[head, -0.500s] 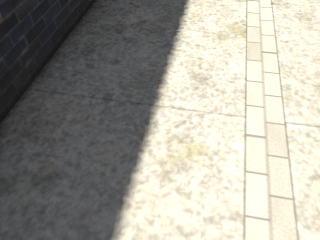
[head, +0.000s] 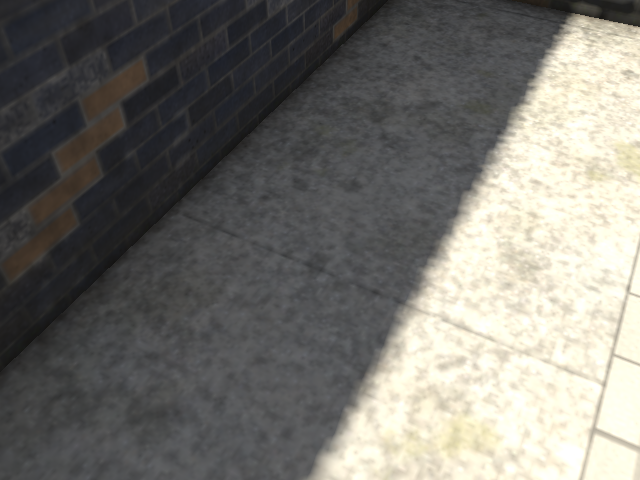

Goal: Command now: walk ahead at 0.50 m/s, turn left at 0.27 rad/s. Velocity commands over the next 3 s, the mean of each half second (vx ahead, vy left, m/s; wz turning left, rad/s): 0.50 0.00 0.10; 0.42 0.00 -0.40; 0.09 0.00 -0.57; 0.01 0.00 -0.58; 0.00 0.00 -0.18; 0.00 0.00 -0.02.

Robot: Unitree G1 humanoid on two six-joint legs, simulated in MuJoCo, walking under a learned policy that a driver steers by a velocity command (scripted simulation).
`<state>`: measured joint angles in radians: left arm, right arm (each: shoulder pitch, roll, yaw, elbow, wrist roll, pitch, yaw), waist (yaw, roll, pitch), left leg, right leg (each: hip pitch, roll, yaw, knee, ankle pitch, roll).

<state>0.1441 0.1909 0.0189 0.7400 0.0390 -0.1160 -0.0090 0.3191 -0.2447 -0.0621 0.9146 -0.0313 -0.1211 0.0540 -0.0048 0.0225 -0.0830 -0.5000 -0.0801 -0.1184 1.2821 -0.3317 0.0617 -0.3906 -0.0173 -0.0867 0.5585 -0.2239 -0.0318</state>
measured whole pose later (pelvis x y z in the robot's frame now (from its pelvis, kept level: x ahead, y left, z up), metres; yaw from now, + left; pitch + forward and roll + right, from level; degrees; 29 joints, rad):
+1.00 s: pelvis +0.47 -0.01 -0.01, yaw -12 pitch +4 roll +1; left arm 0.06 0.27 0.07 0.69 0.01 -0.04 -0.03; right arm 0.23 -0.26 -0.08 0.78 0.00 -0.07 -0.03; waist -0.02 -0.01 0.05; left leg -0.29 0.04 0.05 1.15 -0.58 -0.06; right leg -0.56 0.05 -0.03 0.62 -0.13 -0.10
